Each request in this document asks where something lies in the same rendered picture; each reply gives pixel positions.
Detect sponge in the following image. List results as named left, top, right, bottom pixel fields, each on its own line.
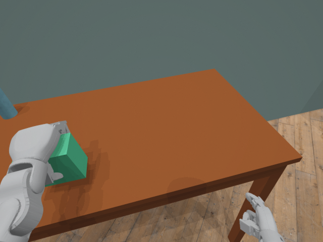
left=12, top=133, right=88, bottom=187

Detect robot left hand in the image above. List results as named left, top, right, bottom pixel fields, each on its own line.
left=9, top=120, right=70, bottom=185

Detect table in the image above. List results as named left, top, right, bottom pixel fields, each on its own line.
left=0, top=69, right=302, bottom=242

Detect right robot forearm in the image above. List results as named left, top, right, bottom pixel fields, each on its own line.
left=258, top=229, right=285, bottom=242

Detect left robot forearm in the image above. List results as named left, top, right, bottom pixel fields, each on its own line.
left=0, top=158, right=48, bottom=242

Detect robot right hand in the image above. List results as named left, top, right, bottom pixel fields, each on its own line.
left=239, top=193, right=278, bottom=239

